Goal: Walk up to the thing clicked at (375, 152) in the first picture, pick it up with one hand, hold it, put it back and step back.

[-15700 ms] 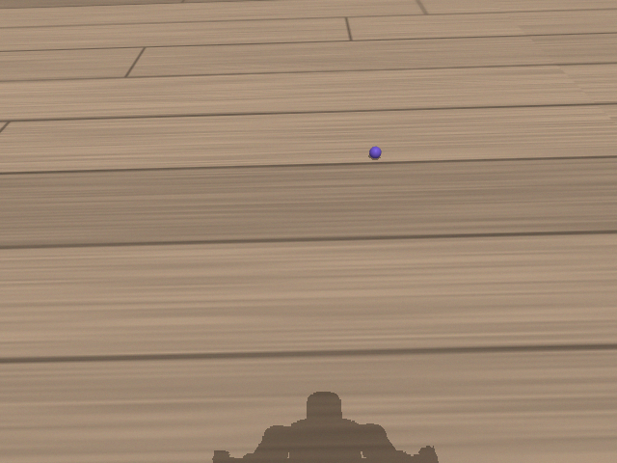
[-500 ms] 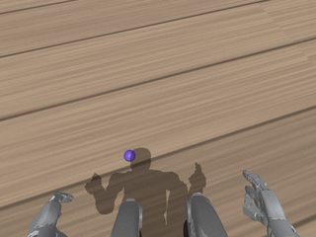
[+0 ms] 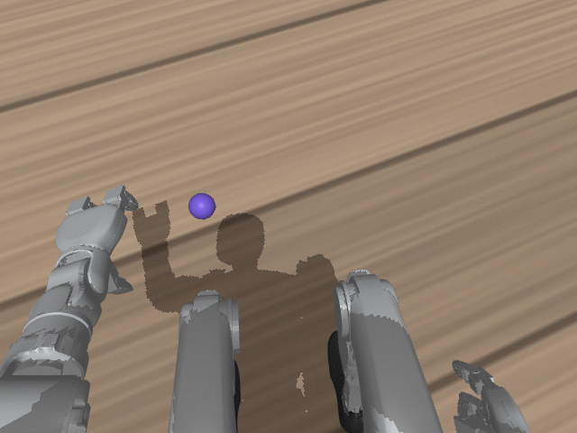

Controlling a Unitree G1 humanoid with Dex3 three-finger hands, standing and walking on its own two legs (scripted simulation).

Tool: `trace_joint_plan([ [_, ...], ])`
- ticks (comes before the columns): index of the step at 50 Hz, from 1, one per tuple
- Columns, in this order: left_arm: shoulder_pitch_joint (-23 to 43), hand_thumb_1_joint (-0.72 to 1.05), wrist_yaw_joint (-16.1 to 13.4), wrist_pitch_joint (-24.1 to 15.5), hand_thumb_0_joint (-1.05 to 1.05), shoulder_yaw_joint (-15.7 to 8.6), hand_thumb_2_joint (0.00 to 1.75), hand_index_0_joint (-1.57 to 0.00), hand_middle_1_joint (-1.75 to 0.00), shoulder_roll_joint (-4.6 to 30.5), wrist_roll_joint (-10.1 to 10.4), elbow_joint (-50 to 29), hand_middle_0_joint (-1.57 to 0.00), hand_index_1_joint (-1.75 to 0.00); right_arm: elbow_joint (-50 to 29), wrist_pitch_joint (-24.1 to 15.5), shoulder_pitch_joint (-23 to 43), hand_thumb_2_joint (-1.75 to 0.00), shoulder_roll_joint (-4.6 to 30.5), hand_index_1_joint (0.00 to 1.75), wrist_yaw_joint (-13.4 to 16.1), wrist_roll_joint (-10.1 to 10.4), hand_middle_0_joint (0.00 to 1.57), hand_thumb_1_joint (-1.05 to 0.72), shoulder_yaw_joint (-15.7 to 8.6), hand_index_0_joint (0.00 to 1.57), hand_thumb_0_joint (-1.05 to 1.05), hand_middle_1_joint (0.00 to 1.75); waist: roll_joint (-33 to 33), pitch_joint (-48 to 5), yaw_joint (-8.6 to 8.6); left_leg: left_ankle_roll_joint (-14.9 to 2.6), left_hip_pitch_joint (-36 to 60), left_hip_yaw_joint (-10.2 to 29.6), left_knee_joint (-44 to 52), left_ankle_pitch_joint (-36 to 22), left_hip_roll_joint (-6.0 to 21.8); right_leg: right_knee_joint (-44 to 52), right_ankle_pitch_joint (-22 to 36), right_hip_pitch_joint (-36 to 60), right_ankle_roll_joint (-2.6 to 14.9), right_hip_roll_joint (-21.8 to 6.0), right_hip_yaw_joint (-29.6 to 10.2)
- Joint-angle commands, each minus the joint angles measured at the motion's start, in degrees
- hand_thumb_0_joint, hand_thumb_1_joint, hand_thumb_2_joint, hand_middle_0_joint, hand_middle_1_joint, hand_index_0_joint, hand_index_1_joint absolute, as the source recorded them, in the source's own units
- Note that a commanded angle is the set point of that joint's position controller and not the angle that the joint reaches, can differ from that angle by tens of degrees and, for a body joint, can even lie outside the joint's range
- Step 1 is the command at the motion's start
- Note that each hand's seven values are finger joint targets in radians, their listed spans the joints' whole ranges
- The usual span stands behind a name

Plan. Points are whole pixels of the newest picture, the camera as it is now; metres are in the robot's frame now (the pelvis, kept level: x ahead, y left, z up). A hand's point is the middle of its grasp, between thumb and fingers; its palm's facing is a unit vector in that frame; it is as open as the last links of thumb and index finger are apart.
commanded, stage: rise first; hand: left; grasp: from above
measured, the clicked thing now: (201, 206) +0.56 +0.16 -0.40
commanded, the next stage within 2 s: none
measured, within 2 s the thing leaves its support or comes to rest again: neither
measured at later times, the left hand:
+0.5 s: hand (141, 224) +0.47 +0.24 -0.22, palm faces -0.45 +0.00 -0.89, open 13.9 cm
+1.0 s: hand (156, 214) +0.49 +0.22 -0.25, palm faces -0.46 +0.00 -0.89, open 14.0 cm
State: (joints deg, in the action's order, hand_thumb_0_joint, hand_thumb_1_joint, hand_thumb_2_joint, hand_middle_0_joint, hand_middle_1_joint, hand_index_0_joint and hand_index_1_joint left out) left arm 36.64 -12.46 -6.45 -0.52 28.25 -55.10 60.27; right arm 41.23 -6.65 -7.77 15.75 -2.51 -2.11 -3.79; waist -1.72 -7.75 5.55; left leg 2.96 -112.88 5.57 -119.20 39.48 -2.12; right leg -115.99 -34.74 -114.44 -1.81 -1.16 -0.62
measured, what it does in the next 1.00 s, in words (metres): lowers itself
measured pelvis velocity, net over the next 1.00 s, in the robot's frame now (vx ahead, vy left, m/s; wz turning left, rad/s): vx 0.01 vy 0.01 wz -0.05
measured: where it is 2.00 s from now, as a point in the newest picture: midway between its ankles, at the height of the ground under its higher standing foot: (287, 413)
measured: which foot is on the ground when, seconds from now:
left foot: down 0.00-1.00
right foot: down 0.00-1.00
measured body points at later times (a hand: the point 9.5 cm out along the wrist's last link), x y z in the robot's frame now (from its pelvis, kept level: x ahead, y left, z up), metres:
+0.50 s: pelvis +0.00 +0.02 -0.06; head +0.23 +0.06 +0.33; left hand +0.49 +0.24 -0.16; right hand +0.05 -0.26 -0.17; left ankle +0.08 +0.14 -0.40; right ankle +0.11 -0.13 -0.40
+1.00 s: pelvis +0.01 +0.01 -0.07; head +0.27 +0.05 +0.30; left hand +0.51 +0.22 -0.20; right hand +0.03 -0.27 -0.18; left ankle +0.08 +0.14 -0.40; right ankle +0.11 -0.13 -0.40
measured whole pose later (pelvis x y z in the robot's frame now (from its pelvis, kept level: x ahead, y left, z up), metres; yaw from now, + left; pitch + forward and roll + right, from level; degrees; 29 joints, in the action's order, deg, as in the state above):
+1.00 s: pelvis +0.01 +0.01 -0.07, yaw -3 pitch +38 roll -6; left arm 57.7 -24.1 -9.0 -1.9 35.2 -72.2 83.9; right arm 41.8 -2.2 -10.5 15.5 -7.3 -7.7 0.9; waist -1.5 -4.5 14.6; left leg 2.2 -128.4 7.2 -133.1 42.3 -3.3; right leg -127.2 -36.8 -128.2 -3.7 -1.1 0.0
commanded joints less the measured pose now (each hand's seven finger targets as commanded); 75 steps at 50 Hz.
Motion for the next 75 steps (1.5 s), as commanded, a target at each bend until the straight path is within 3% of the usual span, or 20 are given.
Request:
trace_joint_plan([
  [1,17.78,-0.51,-3.87,-2.31,0.0,-3.19,1.01,-0.09,-1.01,16.65,-4.41,-2.35,-0.09,-1.01,-3.75,-0.67,-6.67,-0.91,10.4,0.3,0.32,-0.2,0.2,-0.9,-3.35,0.2,0.0,0.3,-1.16,-34.01,1.63,-4.56,12.81,-6.8,12.4,-0.56,-1.54,14.64,-5.13,22.27,3.02,1.35,3.25],
  [4,22.54,-0.51,-5.53,-2.97,0.0,-2.67,1.01,-0.09,-1.0,16.95,-6.75,-1.46,-0.09,-1.0,-3.12,0.34,-7.29,-0.9,10.68,0.3,-0.15,-0.75,0.2,-0.9,-3.1,0.2,0.0,0.3,-3.68,-35.55,2.82,-4.41,14.16,-5.95,11.72,-0.54,-1.54,12.06,-4.04,18.69,3.21,1.12,4.36],
  [8,27.27,-0.48,-7.85,-3.22,0.0,-2.37,0.98,-0.11,-0.97,17.88,-10.36,0.51,-0.1,-0.97,-1.42,1.52,-8.96,-0.9,11.45,0.3,-0.47,-1.37,0.2,-0.9,-2.79,0.2,0.0,0.3,-9.04,-38.6,3.86,-3.72,18.81,-5.05,10.49,-5.39,-1.29,7.75,2.39,14.62,3.78,0.79,6.0],
  [13,29.22,-0.5,-10.18,-2.94,0.0,-0.81,0.99,-0.1,-0.95,15.43,-13.74,7.19,-0.1,-0.95,-0.1,2.58,-10.43,-0.9,11.71,0.3,-1.24,-2.46,0.2,-0.9,-2.17,0.2,0.0,0.3,-10.12,-35.0,6.03,-3.76,16.84,-4.37,8.88,-6.75,-1.24,5.57,4.54,9.87,3.76,0.41,6.73],
  [15,32.63,-0.5,-10.78,-2.97,0.0,-0.7,1.0,-0.09,-0.96,16.3,-14.77,6.7,-0.09,-0.96,0.03,2.91,-10.53,-0.9,12.34,0.3,-1.47,-2.54,0.2,-0.9,-2.29,0.2,0.0,0.3,-12.91,-37.06,6.22,-3.4,18.55,-3.76,8.89,-7.63,-0.99,4.2,5.49,8.04,3.96,0.33,7.0],
  [17,32.61,-0.5,-11.1,-2.78,0.0,0.32,1.0,-0.1,-0.95,14.41,-15.49,9.57,-0.09,-0.95,0.13,3.26,-10.98,-0.9,12.24,0.3,-1.81,-2.95,0.2,-0.9,-2.07,0.2,0.0,0.3,-12.83,-35.53,7.65,-3.31,18.5,-3.46,8.27,-8.42,-0.91,3.64,6.14,7.12,3.87,0.24,7.28],
  [19,34.08,-0.51,-11.61,-2.79,0.0,-0.24,1.0,-0.09,-0.96,15.38,-15.95,10.28,-0.09,-0.96,0.3,3.49,-11.42,-0.9,12.31,0.3,-2.05,-3.34,0.2,-0.9,-1.83,0.2,0.0,0.3,-11.93,-35.76,7.96,-3.68,17.17,-3.55,7.32,-8.45,-1.01,3.38,6.57,7.64,3.7,0.2,7.27],
  [28,36.77,-0.53,-13.33,-1.74,0.0,-1.01,1.02,-0.08,-0.96,15.98,-16.78,16.49,-0.09,-0.96,0.39,3.61,-12.55,-0.9,12.35,0.3,-2.86,-4.64,0.2,-0.9,-0.59,0.2,0.0,0.3,-11.92,-35.38,9.58,-4.14,14.71,-3.79,4.7,-8.37,-0.9,2.06,7.06,6.18,3.46,0.16,7.16],
  [30,39.88,-0.53,-13.61,-1.99,0.0,-1.63,1.01,-0.09,-0.97,17.96,-16.7,12.7,-0.08,-0.97,0.31,3.7,-12.46,-0.9,12.1,0.3,-2.93,-4.62,0.2,-0.9,-0.54,0.2,0.0,0.3,-13.63,-38.82,8.92,-4.32,14.99,-4.61,3.8,-9.95,-1.07,1.59,8.47,8.58,3.62,0.54,7.07],
  [31,37.4,-0.53,-13.66,-1.56,0.0,-2.05,1.01,-0.09,-0.97,17.73,-17.01,16.87,-0.09,-0.97,0.38,3.66,-13.39,-0.9,12.61,0.3,-3.12,-4.82,0.2,-0.9,-0.41,0.2,0.0,0.3,-12.79,-37.26,9.41,-4.14,15.0,-4.12,3.72,-10.15,-0.81,1.17,8.56,7.1,3.51,0.19,7.06],
  [32,39.67,-0.53,-13.6,-1.78,0.0,-1.56,1.01,-0.09,-0.97,16.85,-16.75,14.47,-0.09,-0.97,0.25,3.74,-13.44,-0.9,12.35,0.3,-3.21,-4.72,0.2,-0.9,-0.38,0.2,0.0,0.3,-13.75,-37.71,9.76,-4.16,14.58,-4.29,3.77,-10.15,-0.91,1.12,8.55,7.1,3.61,0.48,7.22],
  [41,37.86,-0.53,-13.5,-1.57,0.0,-1.99,1.01,-0.1,-0.98,17.15,-16.41,17.84,-0.1,-0.98,0.39,3.91,-15.03,-0.91,12.59,0.3,-3.75,-5.35,0.2,-0.91,0.18,0.2,0.0,0.3,-11.67,-36.13,10.68,-4.57,12.47,-4.61,1.9,-10.55,-0.68,1.27,9.38,8.34,3.29,0.45,7.19],
  [42,40.91,-0.53,-13.5,-2.09,0.0,-2.26,1.0,-0.1,-0.98,18.24,-16.21,14.46,-0.1,-0.98,0.38,3.93,-15.15,-0.91,12.57,0.3,-3.73,-5.15,0.2,-0.91,0.19,0.2,0.0,0.3,-12.58,-37.99,10.58,-4.59,12.61,-4.66,1.6,-11.2,-0.65,0.86,9.97,8.98,3.38,0.6,7.29],
  [48,39.75,-0.51,-13.76,-2.56,0.0,-2.34,0.99,-0.11,-0.98,18.7,-16.63,15.34,-0.11,-0.97,0.52,4.32,-15.94,-0.91,12.86,0.3,-3.98,-5.28,0.2,-0.91,0.5,0.2,0.0,0.3,-12.71,-38.78,10.54,-4.63,12.69,-4.87,0.67,-12.89,-0.77,0.51,11.76,10.26,3.33,0.78,7.22],
  [53,39.34,-0.51,-14.15,-2.51,0.0,-2.57,0.98,-0.12,-0.96,18.67,-16.89,17.87,-0.12,-0.96,0.49,4.27,-16.44,-0.91,13.14,0.3,-4.46,-5.7,0.2,-0.91,0.86,0.2,0.0,0.3,-12.42,-35.83,11.28,-4.61,10.9,-4.85,0.24,-12.46,-0.63,0.25,11.52,9.39,3.27,0.75,7.36],
  [55,41.58,-0.51,-14.41,-2.81,0.0,-2.77,0.99,-0.11,-0.98,20.18,-16.97,15.31,-0.11,-0.98,0.65,4.41,-15.83,-0.91,13.31,0.3,-4.31,-5.6,0.2,-0.91,0.8,0.2,0.0,0.3,-13.47,-38.67,10.68,-4.75,11.79,-5.09,-0.29,-12.16,-0.7,0.25,11.54,9.88,3.38,1.02,7.27],
  [56,40.03,-0.5,-14.45,-2.66,0.0,-2.44,0.98,-0.12,-0.98,19.28,-16.98,18.37,-0.11,-0.97,0.49,4.31,-15.97,-0.91,13.33,0.3,-4.44,-5.72,0.2,-0.91,0.87,0.2,0.0,0.3,-12.78,-36.64,11.2,-4.76,10.44,-5.17,-0.21,-11.39,-0.77,0.11,10.83,9.22,3.37,1.01,7.29],
  [63,43.32,-0.54,-14.95,-2.7,0.0,-2.25,1.04,-0.1,-0.95,19.65,-16.94,18.11,-0.13,-0.98,0.58,4.23,-15.57,-0.9,13.49,0.3,-4.59,-6.08,0.2,-0.91,1.55,0.2,0.0,0.3,-12.82,-36.04,11.99,-4.92,8.57,-5.04,-0.8,-10.4,-0.71,-0.18,10.12,8.88,3.36,1.25,7.65],
  [69,44.21,-0.48,-15.25,-2.08,0.0,-1.84,0.97,-0.14,-0.98,19.75,-17.46,19.27,-0.14,-0.97,0.72,4.29,-15.61,-0.9,13.94,0.3,-4.46,-6.08,0.2,-0.91,1.82,0.2,0.0,0.3,-14.7,-37.66,12.06,-4.57,10.16,-4.73,-0.98,-11.36,-0.67,-1.1,10.82,7.89,3.61,1.33,8.05],
  [75,45.74,-0.46,-14.76,-1.58,0.0,-0.71,0.95,-0.14,-0.99,18.79,-17.06,22.14,-0.13,-0.98,0.71,4.13,-15.37,-0.9,14.39,0.3,-4.34,-6.09,0.2,-0.91,2.58,0.2,0.0,0.3,-14.36,-34.62,13.19,-4.44,9.43,-3.9,-0.88,-9.75,-0.5,-1.56,9.35,4.77,3.8,1.34,8.53],
])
